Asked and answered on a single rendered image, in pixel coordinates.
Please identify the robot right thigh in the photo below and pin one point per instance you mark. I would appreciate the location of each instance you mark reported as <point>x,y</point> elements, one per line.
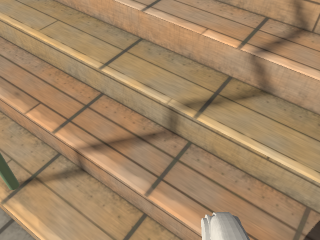
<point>222,226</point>

